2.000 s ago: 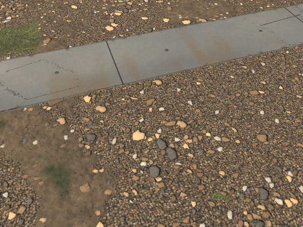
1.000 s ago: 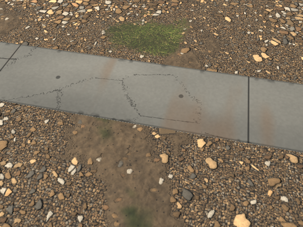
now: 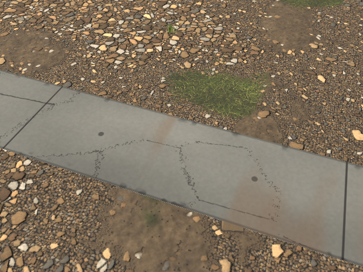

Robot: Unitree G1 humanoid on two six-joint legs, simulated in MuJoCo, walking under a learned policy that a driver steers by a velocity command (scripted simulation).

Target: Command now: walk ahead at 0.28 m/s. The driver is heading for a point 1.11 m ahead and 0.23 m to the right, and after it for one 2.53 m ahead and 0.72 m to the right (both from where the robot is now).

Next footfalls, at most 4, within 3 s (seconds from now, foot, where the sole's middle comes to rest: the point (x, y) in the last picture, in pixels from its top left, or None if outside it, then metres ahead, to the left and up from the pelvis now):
0.54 right None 0.43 -0.13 -0.77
1.10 left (162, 220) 0.74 0.11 -0.77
1.66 right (234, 166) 1.03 -0.20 -0.77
2.12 left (202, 138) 1.20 -0.06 -0.77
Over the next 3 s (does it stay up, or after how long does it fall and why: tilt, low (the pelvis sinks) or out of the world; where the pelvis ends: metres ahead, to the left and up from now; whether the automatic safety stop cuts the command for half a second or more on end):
stays up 1.08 -0.14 0.01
